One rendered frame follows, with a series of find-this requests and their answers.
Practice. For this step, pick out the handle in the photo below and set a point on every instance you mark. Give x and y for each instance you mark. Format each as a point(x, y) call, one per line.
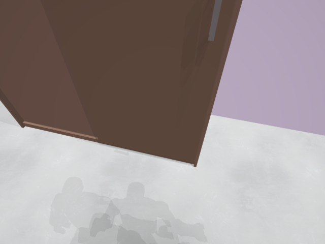
point(214, 21)

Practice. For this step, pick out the wardrobe door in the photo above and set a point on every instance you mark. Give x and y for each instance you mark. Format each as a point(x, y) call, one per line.
point(35, 73)
point(145, 68)

